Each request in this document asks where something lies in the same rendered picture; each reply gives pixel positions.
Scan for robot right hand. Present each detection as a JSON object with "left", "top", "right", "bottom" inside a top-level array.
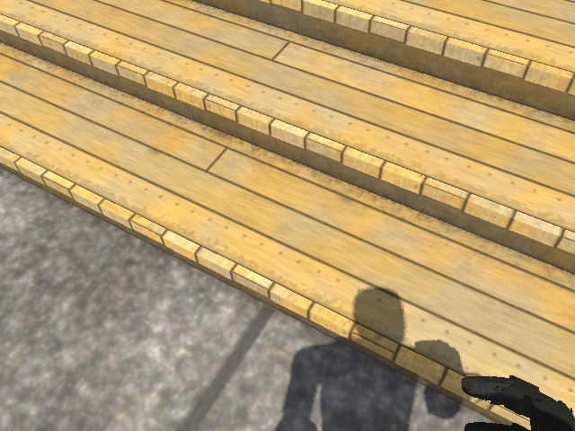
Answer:
[{"left": 461, "top": 375, "right": 575, "bottom": 431}]

